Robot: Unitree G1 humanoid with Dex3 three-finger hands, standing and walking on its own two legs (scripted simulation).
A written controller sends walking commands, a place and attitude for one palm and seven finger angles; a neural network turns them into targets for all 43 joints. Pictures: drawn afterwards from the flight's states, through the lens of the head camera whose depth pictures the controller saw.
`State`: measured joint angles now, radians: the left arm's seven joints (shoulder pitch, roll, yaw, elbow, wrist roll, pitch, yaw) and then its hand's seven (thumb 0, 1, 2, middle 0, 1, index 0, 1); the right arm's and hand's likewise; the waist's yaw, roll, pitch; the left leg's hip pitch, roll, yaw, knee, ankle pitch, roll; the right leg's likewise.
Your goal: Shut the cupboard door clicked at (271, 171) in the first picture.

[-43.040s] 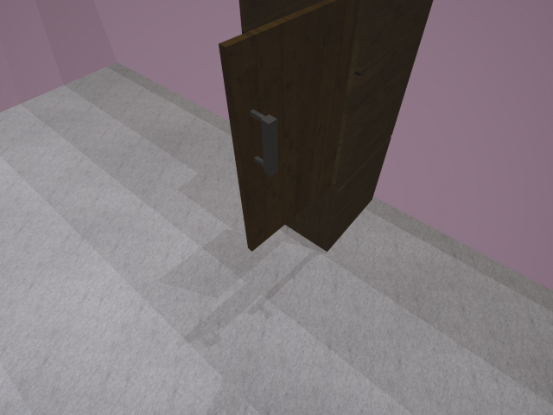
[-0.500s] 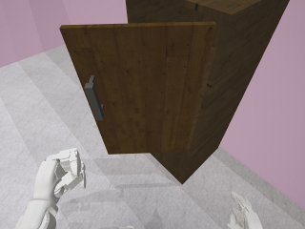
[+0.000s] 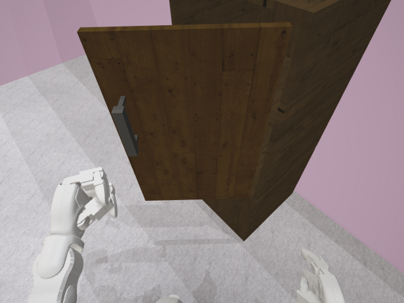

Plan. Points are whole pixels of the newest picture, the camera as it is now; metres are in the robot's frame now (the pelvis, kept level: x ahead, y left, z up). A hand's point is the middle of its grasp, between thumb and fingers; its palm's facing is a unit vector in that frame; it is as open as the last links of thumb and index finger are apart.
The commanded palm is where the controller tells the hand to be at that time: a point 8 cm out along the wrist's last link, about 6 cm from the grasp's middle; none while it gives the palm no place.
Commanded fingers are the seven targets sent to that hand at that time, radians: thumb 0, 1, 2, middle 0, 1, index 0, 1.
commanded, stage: bring the fist close to the handle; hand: left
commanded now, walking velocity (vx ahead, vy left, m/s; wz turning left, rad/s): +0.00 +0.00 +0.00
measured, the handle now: (128, 126) +0.46 +0.21 +0.09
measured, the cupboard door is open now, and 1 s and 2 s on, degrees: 49 49 35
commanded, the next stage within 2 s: push the door shut along its arc in 1.12 s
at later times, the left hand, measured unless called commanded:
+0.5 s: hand (133, 171) +0.34 +0.16 +0.09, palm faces +0.08 -1.00 -0.02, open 3.1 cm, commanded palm +0.31 +0.22 +0.09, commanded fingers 0.00 0.90 0.90 -1.30 -1.50 -1.30 -1.50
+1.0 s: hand (136, 155) +0.37 +0.17 +0.10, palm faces +0.10 -0.99 -0.03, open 3.1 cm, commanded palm +0.34 +0.21 +0.09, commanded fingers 0.00 0.90 0.90 -1.30 -1.50 -1.30 -1.50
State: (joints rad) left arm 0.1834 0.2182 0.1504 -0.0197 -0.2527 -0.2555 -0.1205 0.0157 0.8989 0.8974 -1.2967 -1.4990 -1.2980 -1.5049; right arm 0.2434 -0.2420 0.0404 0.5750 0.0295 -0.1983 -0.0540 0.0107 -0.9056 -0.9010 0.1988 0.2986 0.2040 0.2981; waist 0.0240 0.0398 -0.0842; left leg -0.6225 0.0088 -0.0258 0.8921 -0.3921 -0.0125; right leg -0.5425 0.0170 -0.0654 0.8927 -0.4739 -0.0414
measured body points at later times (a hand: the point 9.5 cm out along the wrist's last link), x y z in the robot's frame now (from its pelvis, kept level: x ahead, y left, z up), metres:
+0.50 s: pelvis +0.00 +0.01 +0.01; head +0.04 -0.01 +0.46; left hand +0.33 +0.22 +0.09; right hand +0.15 -0.23 -0.09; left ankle +0.03 +0.13 -0.69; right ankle -0.01 -0.09 -0.69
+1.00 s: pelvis +0.00 +0.01 +0.01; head +0.04 -0.01 +0.46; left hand +0.36 +0.22 +0.10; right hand +0.12 -0.25 -0.10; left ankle +0.03 +0.13 -0.69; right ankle -0.01 -0.09 -0.69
